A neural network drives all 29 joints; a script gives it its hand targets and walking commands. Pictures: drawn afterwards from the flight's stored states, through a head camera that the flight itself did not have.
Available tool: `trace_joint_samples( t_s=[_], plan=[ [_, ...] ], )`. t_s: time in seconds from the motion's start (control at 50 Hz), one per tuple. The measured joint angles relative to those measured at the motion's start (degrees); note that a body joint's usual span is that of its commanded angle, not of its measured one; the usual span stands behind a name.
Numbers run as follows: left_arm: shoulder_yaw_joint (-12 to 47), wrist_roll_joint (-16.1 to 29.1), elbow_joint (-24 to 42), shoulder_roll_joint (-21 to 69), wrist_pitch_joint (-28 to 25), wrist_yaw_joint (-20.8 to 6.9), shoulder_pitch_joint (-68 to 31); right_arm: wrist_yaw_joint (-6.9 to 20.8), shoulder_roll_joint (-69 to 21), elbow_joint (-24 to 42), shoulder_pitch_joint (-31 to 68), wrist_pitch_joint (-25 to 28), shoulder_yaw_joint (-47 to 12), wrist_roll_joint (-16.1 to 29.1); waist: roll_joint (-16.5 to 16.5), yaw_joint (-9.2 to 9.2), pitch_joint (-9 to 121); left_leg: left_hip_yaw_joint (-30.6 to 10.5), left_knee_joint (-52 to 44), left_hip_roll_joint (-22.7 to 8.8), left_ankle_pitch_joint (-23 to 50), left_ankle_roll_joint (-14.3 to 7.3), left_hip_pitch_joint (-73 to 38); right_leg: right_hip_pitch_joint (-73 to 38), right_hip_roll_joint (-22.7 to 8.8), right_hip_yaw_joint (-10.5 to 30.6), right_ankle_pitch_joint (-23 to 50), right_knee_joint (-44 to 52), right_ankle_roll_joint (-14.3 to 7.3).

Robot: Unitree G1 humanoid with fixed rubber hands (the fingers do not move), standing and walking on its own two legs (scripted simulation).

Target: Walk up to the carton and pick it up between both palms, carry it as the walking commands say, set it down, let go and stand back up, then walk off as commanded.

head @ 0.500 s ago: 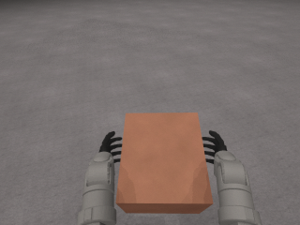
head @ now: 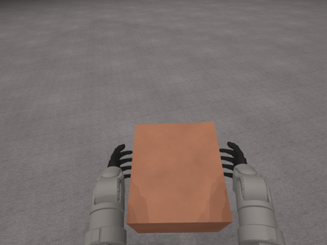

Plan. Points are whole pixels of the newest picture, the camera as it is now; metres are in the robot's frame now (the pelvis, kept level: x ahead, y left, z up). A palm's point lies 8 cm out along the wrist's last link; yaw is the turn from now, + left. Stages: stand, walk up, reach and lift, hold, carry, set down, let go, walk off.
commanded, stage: reach and lift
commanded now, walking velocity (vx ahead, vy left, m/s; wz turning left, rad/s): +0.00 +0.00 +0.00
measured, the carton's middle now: (176, 177) +0.33 +0.00 -0.03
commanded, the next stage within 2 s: hold in 0.28 s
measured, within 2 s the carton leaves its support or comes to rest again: neither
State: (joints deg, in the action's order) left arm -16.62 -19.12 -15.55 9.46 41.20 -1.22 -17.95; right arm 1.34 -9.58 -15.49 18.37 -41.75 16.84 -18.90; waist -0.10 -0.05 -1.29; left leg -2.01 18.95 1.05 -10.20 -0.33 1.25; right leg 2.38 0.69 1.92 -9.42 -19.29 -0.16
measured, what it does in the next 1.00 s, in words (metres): stands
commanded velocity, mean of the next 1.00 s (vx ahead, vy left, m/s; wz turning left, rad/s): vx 0.00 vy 0.00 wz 0.00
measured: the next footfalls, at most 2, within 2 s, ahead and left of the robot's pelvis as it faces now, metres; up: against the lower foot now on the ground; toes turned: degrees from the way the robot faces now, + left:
right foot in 1.98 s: -0.05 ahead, -0.13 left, +0.00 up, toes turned -30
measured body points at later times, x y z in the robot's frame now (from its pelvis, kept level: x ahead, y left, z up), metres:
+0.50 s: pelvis +0.00 +0.00 +0.00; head -0.05 +0.00 +0.45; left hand +0.30 +0.16 +0.04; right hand +0.30 -0.16 +0.04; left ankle +0.01 +0.12 -0.75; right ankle +0.02 -0.12 -0.75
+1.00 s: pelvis +0.00 +0.00 +0.00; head -0.05 +0.00 +0.45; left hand +0.29 +0.16 +0.04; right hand +0.29 -0.16 +0.04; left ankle +0.01 +0.12 -0.75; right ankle +0.02 -0.12 -0.75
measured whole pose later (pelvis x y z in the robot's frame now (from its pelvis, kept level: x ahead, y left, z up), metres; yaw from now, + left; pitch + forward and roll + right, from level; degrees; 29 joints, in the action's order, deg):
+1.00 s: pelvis +0.00 +0.00 +0.00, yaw +0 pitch -9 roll +0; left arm -13.1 -17.1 -11.8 8.4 42.8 -1.2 -13.4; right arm 1.3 -8.5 -11.7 14.0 -43.0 13.3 -16.8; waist -0.1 -0.6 -1.7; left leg -2.5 19.4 1.0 -10.6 -0.3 0.2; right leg 0.9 0.8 1.6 -9.6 -19.2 -0.2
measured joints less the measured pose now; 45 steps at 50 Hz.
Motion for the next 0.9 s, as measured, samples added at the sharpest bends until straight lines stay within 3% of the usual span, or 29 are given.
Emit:
trace_joint_samples(
  t_s=[0.9],
  plan=[
    [3.57,2.05,3.77,-1.12,1.68,-0.02,4.58,-0.06,1.10,3.67,-4.35,-1.36,-3.53,2.10,-0.01,-0.56,-0.41,-0.54,0.42,-0.08,-0.34,0.04,-1.14,-1.55,0.13,-0.38,-0.16,0.18,-0.11]
  ],
)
